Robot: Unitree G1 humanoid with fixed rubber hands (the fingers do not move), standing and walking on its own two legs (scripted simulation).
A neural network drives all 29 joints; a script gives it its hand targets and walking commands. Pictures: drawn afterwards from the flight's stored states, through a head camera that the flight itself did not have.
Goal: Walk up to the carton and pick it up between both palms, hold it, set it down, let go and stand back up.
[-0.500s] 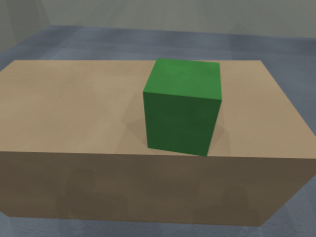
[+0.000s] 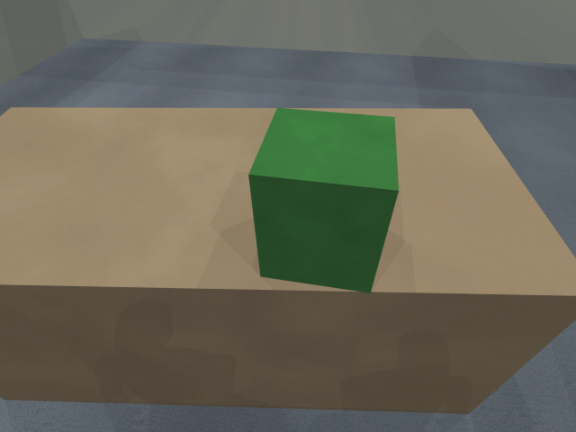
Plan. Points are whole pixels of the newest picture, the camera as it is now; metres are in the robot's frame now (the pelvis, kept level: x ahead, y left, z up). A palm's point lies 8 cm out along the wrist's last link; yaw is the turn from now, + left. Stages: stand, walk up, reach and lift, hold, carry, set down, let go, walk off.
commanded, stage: stand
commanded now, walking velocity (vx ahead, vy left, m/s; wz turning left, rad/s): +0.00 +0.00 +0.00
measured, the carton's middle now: (324, 201) +0.52 -0.05 +0.04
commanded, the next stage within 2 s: none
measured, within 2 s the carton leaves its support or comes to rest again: neither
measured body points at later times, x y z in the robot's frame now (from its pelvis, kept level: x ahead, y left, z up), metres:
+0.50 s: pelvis +0.02 +0.00 +0.00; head +0.02 +0.00 +0.45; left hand +0.03 +0.23 -0.15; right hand +0.03 -0.23 -0.15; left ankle +0.01 +0.08 -0.74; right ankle +0.03 -0.11 -0.74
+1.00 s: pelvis +0.03 +0.01 +0.00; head +0.03 +0.01 +0.45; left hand +0.03 +0.23 -0.16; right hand +0.03 -0.22 -0.15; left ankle +0.01 +0.08 -0.74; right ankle +0.03 -0.11 -0.74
